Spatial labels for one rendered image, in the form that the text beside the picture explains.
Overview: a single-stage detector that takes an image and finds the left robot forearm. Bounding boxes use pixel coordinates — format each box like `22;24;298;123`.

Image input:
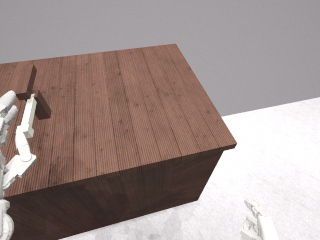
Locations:
0;199;14;240

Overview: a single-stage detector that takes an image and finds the right robot hand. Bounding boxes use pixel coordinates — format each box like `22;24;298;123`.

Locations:
240;198;281;240

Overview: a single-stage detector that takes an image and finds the tap lever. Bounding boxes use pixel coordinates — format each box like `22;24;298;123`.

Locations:
16;94;37;139

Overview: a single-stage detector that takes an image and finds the left robot hand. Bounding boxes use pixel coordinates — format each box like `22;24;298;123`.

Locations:
0;90;36;200

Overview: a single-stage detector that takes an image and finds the counter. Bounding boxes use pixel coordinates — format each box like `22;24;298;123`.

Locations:
0;43;238;240

